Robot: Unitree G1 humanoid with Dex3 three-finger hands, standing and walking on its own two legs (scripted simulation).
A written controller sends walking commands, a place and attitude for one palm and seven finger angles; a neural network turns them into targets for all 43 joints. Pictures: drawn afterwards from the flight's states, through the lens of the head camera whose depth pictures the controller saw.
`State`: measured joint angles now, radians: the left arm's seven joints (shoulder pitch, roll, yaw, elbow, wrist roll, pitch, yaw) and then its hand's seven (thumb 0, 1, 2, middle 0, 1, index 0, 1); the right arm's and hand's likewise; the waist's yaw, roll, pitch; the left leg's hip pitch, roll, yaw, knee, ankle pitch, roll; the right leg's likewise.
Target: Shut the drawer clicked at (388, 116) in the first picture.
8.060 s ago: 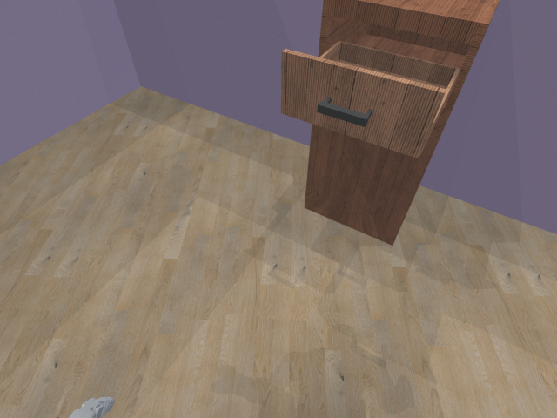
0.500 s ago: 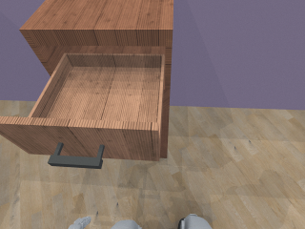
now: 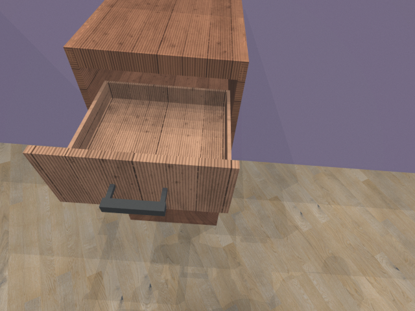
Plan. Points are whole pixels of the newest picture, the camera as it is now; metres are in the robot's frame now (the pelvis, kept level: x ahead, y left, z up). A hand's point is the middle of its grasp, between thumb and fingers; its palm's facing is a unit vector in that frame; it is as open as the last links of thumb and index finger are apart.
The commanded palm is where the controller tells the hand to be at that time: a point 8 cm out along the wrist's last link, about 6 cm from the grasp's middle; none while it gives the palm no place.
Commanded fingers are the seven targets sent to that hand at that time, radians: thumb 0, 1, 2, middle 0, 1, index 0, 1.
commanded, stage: come to a stop and stand still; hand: left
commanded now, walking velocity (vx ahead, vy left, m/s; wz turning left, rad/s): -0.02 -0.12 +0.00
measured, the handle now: (136, 198) +0.33 +0.17 +0.01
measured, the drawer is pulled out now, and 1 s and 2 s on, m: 0.29 0.29 0.29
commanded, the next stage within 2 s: look again from close up in 1.40 s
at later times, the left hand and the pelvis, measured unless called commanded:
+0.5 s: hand out of the picture +0.00 +0.10 -0.18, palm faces +0.02 -0.98 -0.22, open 7.2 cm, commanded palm none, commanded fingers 0.00 0.90 0.90 -0.20 -0.30 -0.20 -0.30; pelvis +0.00 -0.08 -0.01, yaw +0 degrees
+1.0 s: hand out of the picture -0.03 +0.08 -0.18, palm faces +0.06 -0.98 -0.16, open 7.4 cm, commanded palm none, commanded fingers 0.00 0.90 0.90 -0.20 -0.30 -0.20 -0.30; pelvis +0.01 -0.07 -0.01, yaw -1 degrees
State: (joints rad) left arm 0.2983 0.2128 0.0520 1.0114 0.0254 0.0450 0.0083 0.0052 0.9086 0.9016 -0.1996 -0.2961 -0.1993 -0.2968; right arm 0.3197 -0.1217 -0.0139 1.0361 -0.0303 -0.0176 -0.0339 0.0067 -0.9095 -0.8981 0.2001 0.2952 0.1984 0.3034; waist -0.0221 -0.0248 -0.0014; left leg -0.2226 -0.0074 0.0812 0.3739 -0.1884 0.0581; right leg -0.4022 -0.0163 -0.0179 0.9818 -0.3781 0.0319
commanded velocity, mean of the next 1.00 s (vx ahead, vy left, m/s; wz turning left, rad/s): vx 0.00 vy -0.01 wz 0.00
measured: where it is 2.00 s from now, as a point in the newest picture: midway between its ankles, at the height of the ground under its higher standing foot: outside the picture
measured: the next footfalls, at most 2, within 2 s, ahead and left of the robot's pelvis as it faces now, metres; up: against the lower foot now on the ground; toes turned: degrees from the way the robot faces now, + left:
right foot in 0.22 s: -0.02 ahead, -0.15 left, +0.00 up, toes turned -4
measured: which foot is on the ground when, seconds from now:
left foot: down 0.00-1.00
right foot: up 0.00-0.20, down 0.22-1.00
